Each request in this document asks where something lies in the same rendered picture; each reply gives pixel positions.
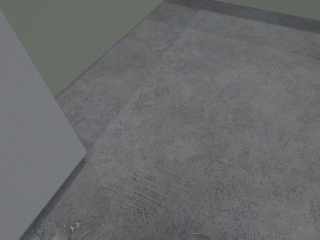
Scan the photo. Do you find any fridge door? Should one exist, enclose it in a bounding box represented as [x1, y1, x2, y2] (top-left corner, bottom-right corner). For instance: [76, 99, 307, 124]
[0, 9, 87, 240]

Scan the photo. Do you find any left robot hand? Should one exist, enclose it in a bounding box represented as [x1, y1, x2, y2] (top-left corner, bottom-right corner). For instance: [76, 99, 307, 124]
[53, 220, 83, 240]

